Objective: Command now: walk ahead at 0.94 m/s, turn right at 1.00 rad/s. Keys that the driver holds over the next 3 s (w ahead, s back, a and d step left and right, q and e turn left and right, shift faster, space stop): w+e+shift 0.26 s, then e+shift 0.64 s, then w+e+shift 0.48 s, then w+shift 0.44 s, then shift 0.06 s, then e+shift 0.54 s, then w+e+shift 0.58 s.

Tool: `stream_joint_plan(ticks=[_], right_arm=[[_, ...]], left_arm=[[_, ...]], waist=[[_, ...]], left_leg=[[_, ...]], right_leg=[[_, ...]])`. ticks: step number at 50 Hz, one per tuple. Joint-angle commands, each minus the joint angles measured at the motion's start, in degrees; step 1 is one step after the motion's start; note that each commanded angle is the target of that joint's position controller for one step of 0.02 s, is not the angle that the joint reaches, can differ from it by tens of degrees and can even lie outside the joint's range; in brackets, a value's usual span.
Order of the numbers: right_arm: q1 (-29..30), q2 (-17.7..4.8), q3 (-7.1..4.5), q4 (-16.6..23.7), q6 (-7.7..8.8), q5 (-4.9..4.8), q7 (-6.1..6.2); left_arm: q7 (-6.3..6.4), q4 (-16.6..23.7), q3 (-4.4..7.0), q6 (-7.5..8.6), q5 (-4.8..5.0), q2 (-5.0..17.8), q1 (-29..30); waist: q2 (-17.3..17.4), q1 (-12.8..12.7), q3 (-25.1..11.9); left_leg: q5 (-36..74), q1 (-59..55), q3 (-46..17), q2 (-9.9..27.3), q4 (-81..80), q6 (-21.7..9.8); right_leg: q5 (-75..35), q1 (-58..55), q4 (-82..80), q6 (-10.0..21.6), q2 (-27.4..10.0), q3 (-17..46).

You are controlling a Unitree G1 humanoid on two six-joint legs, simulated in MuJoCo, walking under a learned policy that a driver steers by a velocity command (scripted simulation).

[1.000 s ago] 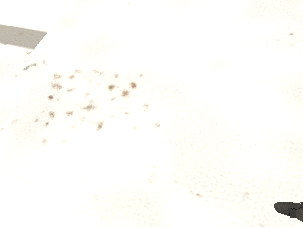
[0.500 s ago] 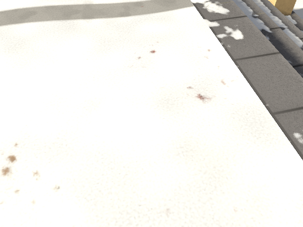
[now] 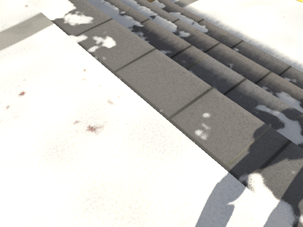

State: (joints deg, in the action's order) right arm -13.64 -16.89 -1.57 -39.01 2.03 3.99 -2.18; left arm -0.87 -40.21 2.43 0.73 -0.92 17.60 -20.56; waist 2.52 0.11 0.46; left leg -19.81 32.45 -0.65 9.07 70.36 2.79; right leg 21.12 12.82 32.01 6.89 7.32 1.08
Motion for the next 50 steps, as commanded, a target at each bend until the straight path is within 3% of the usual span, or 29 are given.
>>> stream_joint_plan(ticks=[1,8,11,12,13,14,15,17,18,19,20,21,23,26,27,28,29,31,32,33,34,35,36,37,39,41,45,48,50], right_arm=[[5.23,-7.41,-1.52,5.68,-0.8,-0.04,0.0],[18.42,-5.11,0.08,9.74,0.22,-2.48,-0.31],[0.67,-10.54,-2.36,5.1,0.43,-3.09,1.97],[-13.09,-12.6,-3.75,1.98,0.21,-3.42,3.49],[-23.84,-16.17,-5.1,-0.02,0.59,-1.66,4.91],[-17.34,-19.14,-5.22,1.51,1.08,0.27,4.28],[-7.83,-14.41,-4.93,3.55,0.99,-0.13,3.52],[-3.69,-5.26,-2.76,2.74,0.88,-0.72,3.15],[-3.99,-3.97,-2.09,0.92,1.08,-1.05,3.18],[-4.51,-4.11,-1.89,-0.19,1.76,-1.47,3.03],[1.03,-3.53,-2.56,1.11,3.26,-4.64,3.44],[4.07,-3.02,-2.27,0.75,3.92,-5.38,3.74],[9.49,-5.37,-2.99,1.46,3.95,-5.17,4.52],[9.95,-9.86,-4.53,1.33,3.32,-5.4,5.22],[8.23,-8.2,-3.67,3.34,6.11,5.06,2.62],[11.62,-12.23,-5.43,4.06,6.9,3.78,2.49],[13.54,-14.26,-6.01,4.98,7.72,1.74,3.23],[9.1,-16.53,-6.39,3.46,8.46,1.03,4.44],[9.01,-15.37,-5.78,3.34,8.31,1.05,4.26],[1.41,-8.0,-3.81,1.76,8.1,1.25,2.31],[-11.73,-0.72,-1.19,3.03,7.84,2.7,-0.21],[0.95,-4.13,-1.32,5.49,6.56,-1.82,-1.38],[12.76,-8.62,-2.23,7.63,6.38,-2.8,-0.29],[10.35,-10.28,-2.88,9.05,6.06,-1.55,1.11],[6.28,-5.7,-0.87,9.66,5.25,0.68,3.19],[1.76,-6.33,-0.38,8.78,3.34,-0.49,3.88],[2.35,-3.73,0.84,7.01,0.75,-2.53,2.01],[4.32,-3.94,0.8,6.59,0.57,-0.86,1.68],[3.71,-3.6,0.94,5.94,2.46,-1.63,2.01]], left_arm=[[0.35,2.94,2.5,2.75,0.48,9.14,0.11],[0.77,-1.72,3.69,4.46,1.74,11.8,-3.58],[0.8,-2.4,4.52,4.36,1.14,15.63,-0.19],[0.4,-2.16,4.61,4.48,0.25,15.86,3.36],[0.4,-1.22,2.57,5.24,-0.63,7.41,3.65],[0.22,2.73,0.69,4.92,2.35,1.43,-1.21],[0.86,0.79,0.88,4.11,0.91,6.03,-1.93],[0.34,-1.22,1.55,2.11,-0.8,7.67,3.47],[-0.3,-0.32,1.65,1.21,-1.15,6.31,6.3],[-0.83,0.26,1.38,0.12,-0.86,4.97,4.65],[0.35,2.94,2.27,-0.06,5.59,5.64,5.93],[0.51,4.19,1.82,-0.53,6.1,5.31,7.76],[0.07,6.67,0.99,-0.75,4.15,3.0,11.5],[-2.14,5.48,1.33,-0.32,2.24,2.87,9.24],[-9.4,4.95,-3.83,-0.77,-4.6,-4.41,5.62],[-11.51,4.82,-1.67,-0.33,-2.54,-0.34,2.93],[-11.18,4.4,0.26,0.74,-1.8,5.83,2.87],[-9.25,4.61,2.39,2.66,-0.62,11.49,2.75],[-7.2,2.67,3.43,3.71,-0.02,13.79,-4.35],[-3.7,1.03,4.21,4.91,-2.05,17.32,-11.09],[-2.38,2.67,4.96,3.53,-2.71,22.35,-11.39],[-2.49,1.01,4.57,3.56,-3.29,16.67,-9.72],[-2.06,0.77,4.18,4.13,-2.73,13.8,-7.04],[-1.47,0.39,3.08,4.52,-1.94,11.57,-3.75],[-1.58,0.6,0.5,5.36,-1.26,7.66,1.92],[-2.68,3.73,0.42,5.78,-1.78,7.92,9.46],[-3.35,5.96,1.98,6.29,-2.57,11.89,8.91],[-3.9,6.78,1.58,4.73,-1.96,9.58,5.78],[-3.99,6.61,0.96,4.5,-1.44,7.49,5.79]], waist=[[-5.53,0.28,4.95],[-5.35,-2.61,4.35],[-5.35,6.11,-6.94],[-5.45,14.09,-12.16],[3.13,16.22,-18.22],[25.0,7.17,-23.09],[17.24,4.1,-16.7],[0.27,3.27,-4.63],[-1.7,2.3,-1.86],[2.36,0.79,-1.19],[7.78,0.14,0.61],[7.94,-0.86,1.95],[4.66,-2.09,5.09],[1.7,-2.77,-0.22],[-6.06,-2.9,-12.38],[-4.71,-4.62,-4.39],[-4.23,-4.8,-3.93],[-2.1,-4.45,-2.64],[-2.76,-7.57,-4.63],[-14.81,-6.29,-13.44],[-18.63,0.65,-34.65],[-7.54,-7.76,-23.31],[-2.02,-10.02,-10.46],[-2.66,-5.05,-11.81],[-4.45,2.31,-7.31],[-3.61,5.84,-7.2],[-4.33,3.71,-4.61],[-6.82,0.28,-2.12],[-5.64,0.32,-0.82]], left_leg=[[3.33,11.62,1.2,-0.69,-6.66,1.34],[23.45,-2.52,1.64,-7.28,-33.82,-1.21],[13.97,-29.05,1.96,-11.71,-34.31,-3.32],[9.73,-43.53,2.24,-9.32,-33.96,-3.54],[-12.7,-55.62,-11.64,2.64,-35.32,-4.52],[-20.48,-57.78,-44.19,17.2,-52.2,-7.02],[-17.15,-50.15,-47.17,16.38,-54.96,-9.93],[10.49,-35.38,-26.33,13.13,-50.66,-12.38],[20.45,-31.32,-17.34,10.02,-51.15,-11.3],[32.06,-28.79,-13.01,11.7,-50.44,-12.04],[37.04,-28.36,-7.84,8.2,-52.29,-10.82],[37.51,-26.67,-4.24,7.86,-53.79,-10.07],[39.83,-20.07,2.75,7.25,-57.3,-9.75],[42.52,-20.49,12.29,2.35,-53.49,-8.02],[49.86,-20.16,15.21,6.82,-56.66,-11.28],[51.45,-22.64,15.27,7.77,-54.56,-11.93],[55.29,-25.69,17.1,6.0,-52.29,-11.22],[62.98,-30.65,18.59,4.42,-43.06,-8.22],[64.29,-25.09,17.47,3.34,-32.1,-5.64],[29.24,-14.01,16.69,-2.87,-12.34,0.45],[-19.47,0.04,5.66,-11.74,5.83,7.61],[-16.97,12.42,-6.08,-13.11,13.25,6.01],[-16.35,17.26,-6.75,-11.83,12.73,5.08],[-13.79,13.49,-7.0,-10.11,9.78,4.11],[-7.46,1.01,-7.75,-7.68,0.5,2.92],[-5.32,-7.46,-5.71,-7.5,-9.09,3.84],[6.35,-20.31,-2.33,-10.95,-26.17,4.38],[2.79,-19.14,-3.6,-9.79,-31.84,3.66],[2.91,-20.97,-4.37,-9.23,-37.94,1.59]], right_leg=[[-4.57,-1.82,-22.79,10.89,-11.49,21.63],[-37.89,-5.6,-22.78,7.57,-11.85,21.07],[-62.46,-6.09,-2.72,2.72,-10.33,19.9],[-59.82,0.59,12.63,1.69,-7.96,18.75],[-30.17,10.48,35.6,1.13,-3.03,15.51],[6.63,22.57,49.38,-0.2,3.44,10.0],[2.27,26.7,52.01,0.21,-1.07,8.51],[-2.39,25.0,49.45,-1.23,-6.74,4.69],[-1.43,24.37,46.66,-1.58,-8.46,4.47],[0.24,23.76,46.07,-2.74,-8.92,4.03],[1.23,24.15,43.93,-4.01,-12.93,5.66],[0.47,25.63,39.37,-4.73,-13.67,4.92],[-4.58,23.25,27.08,-6.21,-14.0,1.17],[-23.1,9.87,10.71,-5.92,-9.75,-4.48],[-20.13,1.53,13.45,-5.82,-12.71,0.13],[-17.42,5.96,16.5,-5.78,-11.43,1.88],[-15.06,8.45,13.77,-5.83,-9.64,-0.93],[-15.62,5.12,5.69,-3.94,-5.34,-3.88],[-21.48,-6.09,2.33,-1.49,-2.59,-2.4],[-59.01,-25.59,0.43,7.29,-6.15,7.85],[-75.31,-48.9,0.18,26.63,-21.88,40.17],[-66.26,-41.66,-4.23,22.59,-24.7,45.56],[-66.33,-29.49,-2.77,16.71,-21.07,32.84],[-62.5,-23.71,-4.12,15.59,-19.13,28.58],[-55.38,-3.36,-11.55,13.18,-13.89,24.52],[-41.25,6.94,-16.22,11.15,-11.61,24.85],[-27.64,15.08,-14.98,7.25,-7.07,24.76],[9.4,13.36,-14.1,6.6,-9.45,34.42],[14.88,11.87,-9.87,5.85,-9.74,39.14]])
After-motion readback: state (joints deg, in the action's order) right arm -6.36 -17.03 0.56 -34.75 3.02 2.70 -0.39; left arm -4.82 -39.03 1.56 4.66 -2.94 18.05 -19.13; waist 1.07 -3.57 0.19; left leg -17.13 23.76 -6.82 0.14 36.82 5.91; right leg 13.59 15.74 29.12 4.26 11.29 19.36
